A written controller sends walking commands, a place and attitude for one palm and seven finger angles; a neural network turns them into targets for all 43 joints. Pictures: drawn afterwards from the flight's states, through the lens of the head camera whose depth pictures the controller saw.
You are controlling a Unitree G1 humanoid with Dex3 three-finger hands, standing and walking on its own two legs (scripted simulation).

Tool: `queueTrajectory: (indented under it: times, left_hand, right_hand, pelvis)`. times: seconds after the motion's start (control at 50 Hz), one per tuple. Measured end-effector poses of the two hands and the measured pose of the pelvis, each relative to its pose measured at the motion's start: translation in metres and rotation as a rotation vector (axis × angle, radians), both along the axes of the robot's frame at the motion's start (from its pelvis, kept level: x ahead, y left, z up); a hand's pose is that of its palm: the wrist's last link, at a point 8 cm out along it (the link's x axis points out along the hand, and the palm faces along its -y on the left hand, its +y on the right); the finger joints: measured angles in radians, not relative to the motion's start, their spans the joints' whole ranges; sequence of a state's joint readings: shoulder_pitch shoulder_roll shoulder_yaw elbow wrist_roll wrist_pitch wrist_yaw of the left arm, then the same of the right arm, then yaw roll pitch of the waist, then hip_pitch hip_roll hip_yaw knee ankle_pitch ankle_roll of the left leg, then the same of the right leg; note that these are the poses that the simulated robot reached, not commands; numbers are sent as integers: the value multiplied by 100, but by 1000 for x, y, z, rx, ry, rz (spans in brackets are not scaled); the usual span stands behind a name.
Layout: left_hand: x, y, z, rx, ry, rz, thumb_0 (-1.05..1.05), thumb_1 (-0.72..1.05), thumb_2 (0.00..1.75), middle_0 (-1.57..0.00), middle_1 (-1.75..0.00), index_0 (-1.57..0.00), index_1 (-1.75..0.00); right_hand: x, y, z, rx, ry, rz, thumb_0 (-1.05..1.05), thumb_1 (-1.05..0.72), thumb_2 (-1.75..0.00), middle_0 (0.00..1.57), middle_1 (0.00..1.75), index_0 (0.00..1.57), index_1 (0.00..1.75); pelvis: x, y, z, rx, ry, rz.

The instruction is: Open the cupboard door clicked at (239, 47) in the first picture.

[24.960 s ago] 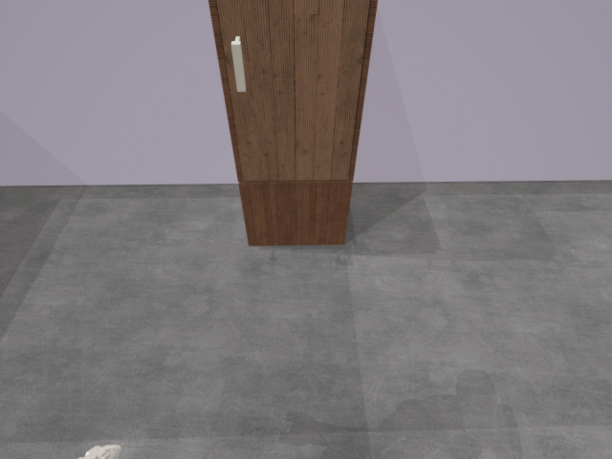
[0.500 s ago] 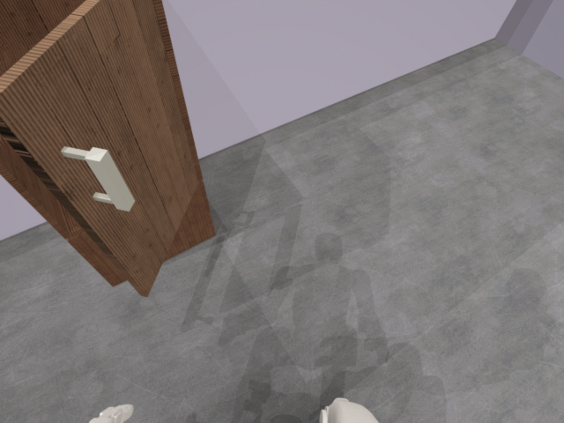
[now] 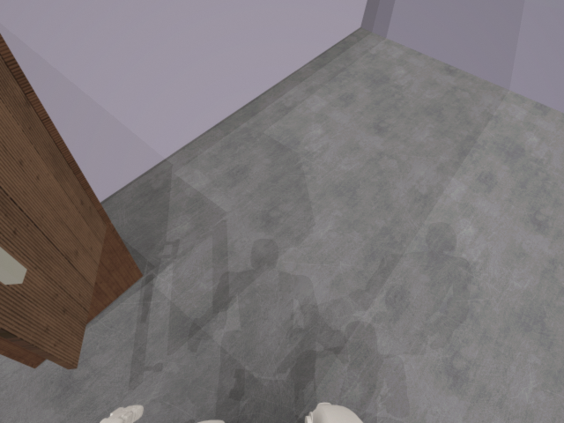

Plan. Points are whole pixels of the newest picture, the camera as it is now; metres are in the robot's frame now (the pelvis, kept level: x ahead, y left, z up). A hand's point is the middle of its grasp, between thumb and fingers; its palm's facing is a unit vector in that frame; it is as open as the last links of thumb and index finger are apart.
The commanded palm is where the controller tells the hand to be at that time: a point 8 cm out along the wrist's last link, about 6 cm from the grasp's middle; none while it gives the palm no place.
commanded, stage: walk to a spot facing it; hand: left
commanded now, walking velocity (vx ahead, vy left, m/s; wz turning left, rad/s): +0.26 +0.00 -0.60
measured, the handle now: out of the picture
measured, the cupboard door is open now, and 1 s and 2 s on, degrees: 45 45 45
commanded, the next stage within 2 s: turn to face it in 1.74 s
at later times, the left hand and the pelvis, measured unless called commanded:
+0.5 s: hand (195, 409) +0.16 +0.14 -0.16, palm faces -0.24 -0.95 -0.21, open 7.4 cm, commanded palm none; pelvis +0.09 -0.05 +0.01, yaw -16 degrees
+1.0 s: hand (303, 226) +0.50 -0.03 -0.14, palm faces -0.57 -0.79 -0.21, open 7.4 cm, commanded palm none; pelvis +0.28 -0.11 +0.01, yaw -32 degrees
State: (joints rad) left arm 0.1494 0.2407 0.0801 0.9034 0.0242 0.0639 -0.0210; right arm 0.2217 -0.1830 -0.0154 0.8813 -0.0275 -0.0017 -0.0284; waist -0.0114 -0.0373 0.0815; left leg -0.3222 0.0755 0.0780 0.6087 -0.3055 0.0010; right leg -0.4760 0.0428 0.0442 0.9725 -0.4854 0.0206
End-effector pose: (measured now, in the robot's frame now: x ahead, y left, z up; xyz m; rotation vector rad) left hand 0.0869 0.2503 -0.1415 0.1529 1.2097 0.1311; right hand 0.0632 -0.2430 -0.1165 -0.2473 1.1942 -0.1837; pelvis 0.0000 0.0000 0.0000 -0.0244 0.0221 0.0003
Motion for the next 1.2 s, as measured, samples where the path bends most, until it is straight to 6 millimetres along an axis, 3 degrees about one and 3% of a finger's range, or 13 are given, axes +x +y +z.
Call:
queueTrajectory:
  times: [0.14, 0.26, 0.32, 0.42, 0.52, 0.6, 0.68, 0.78, 0.9, 1.02, 1.1, 1.14, 1.2]
  left_hand:
    - [26, -13, 15, -4, 9, -85, 1, 91, 90, -20, -30, -20, -30]
    - [67, -46, 15, 33, -23, -206, 1, 90, 90, -20, -30, -20, -30]
    - [77, -57, 18, 46, -50, -204, 1, 90, 90, -20, -30, -20, -30]
    - [74, -65, 22, 49, 32, -218, 0, 90, 90, -21, -30, -20, -30]
    - [78, -65, 14, 28, 146, -238, 0, 90, 90, -21, -30, -20, -30]
    - [100, -58, 1, 13, 212, -240, 1, 90, 90, -21, -30, -20, -30]
    - [148, -54, -15, 17, 238, -293, 1, 90, 90, -21, -30, -20, -30]
    - [247, -82, -1, 10, 122, -395, 1, 91, 90, -20, -30, -20, -30]
    - [361, -153, 22, -11, -35, -540, 1, 91, 90, -20, -30, -19, -30]
    - [452, -251, 30, -19, -136, -685, 1, 91, 90, -20, -30, -19, -30]
    - [486, -304, 23, -29, -220, -707, 0, 91, 90, -20, -30, -20, -30]
    - [486, -314, 23, -29, -202, -691, 0, 91, 90, -20, -30, -20, -30]
    - [472, -318, 22, -17, -112, -663, 0, 91, 90, -20, -30, -20, -30]
  right_hand:
    - [-35, -2, 2, 33, 54, -101, 1, -90, -90, 20, 30, 20, 30]
    - [-72, -31, -23, 71, 108, -237, 1, -90, -90, 20, 30, 20, 30]
    - [-75, -45, -27, 72, 166, -266, 1, -90, -90, 20, 30, 20, 30]
    - [-33, -65, -10, 56, 95, -296, 1, -91, -90, 20, 30, 20, 30]
    - [33, -73, 4, 34, -26, -302, 1, -91, -90, 20, 30, 19, 30]
    - [90, -71, 8, 8, -104, -291, 1, -91, -90, 20, 30, 19, 30]
    - [121, -66, 4, -29, -166, -312, 1, -91, -90, 20, 30, 20, 30]
    - [104, -44, 5, 21, -64, -416, 0, -91, -90, 20, 30, 20, 30]
    - [56, -23, 0, 101, 133, -585, 1, -92, -90, 20, 30, 20, 30]
    - [21, -11, -10, 209, 322, -725, 1, -92, -90, 20, 30, 20, 30]
    - [22, -24, -24, 277, 411, -767, 1, -91, -90, 20, 30, 20, 30]
    - [42, -45, -24, 271, 393, -774, 1, -91, -90, 20, 30, 20, 30]
    - [88, -90, -21, 229, 292, -765, 1, -91, -90, 20, 30, 20, 30]
  pelvis:
    - [9, -6, 11, -10, 3, -94]
    - [26, -29, -4, 13, 3, -175]
    - [36, -37, -4, 11, -13, -193]
    - [61, -45, 8, 24, -15, -245]
    - [97, -46, 11, 23, -10, -296]
    - [136, -42, 4, 14, -13, -335]
    - [173, -39, -8, 2, -18, -402]
    - [206, -49, 6, 13, -12, -459]
    - [247, -72, 15, 23, -1, -521]
    - [288, -119, 5, 44, -7, -568]
    - [310, -158, -10, 46, -25, -580]
    - [320, -172, -6, 39, -36, -581]
    - [338, -191, 5, 34, -37, -588]
